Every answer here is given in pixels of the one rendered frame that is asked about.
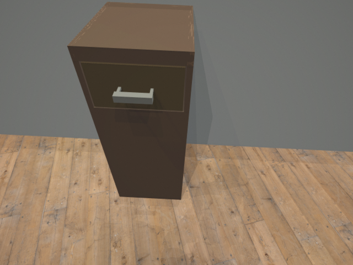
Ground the drawer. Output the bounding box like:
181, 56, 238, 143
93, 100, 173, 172
81, 61, 185, 111

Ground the handle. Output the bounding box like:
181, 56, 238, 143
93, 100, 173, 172
112, 87, 154, 104

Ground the cabinet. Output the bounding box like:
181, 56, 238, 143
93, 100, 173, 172
67, 2, 195, 200

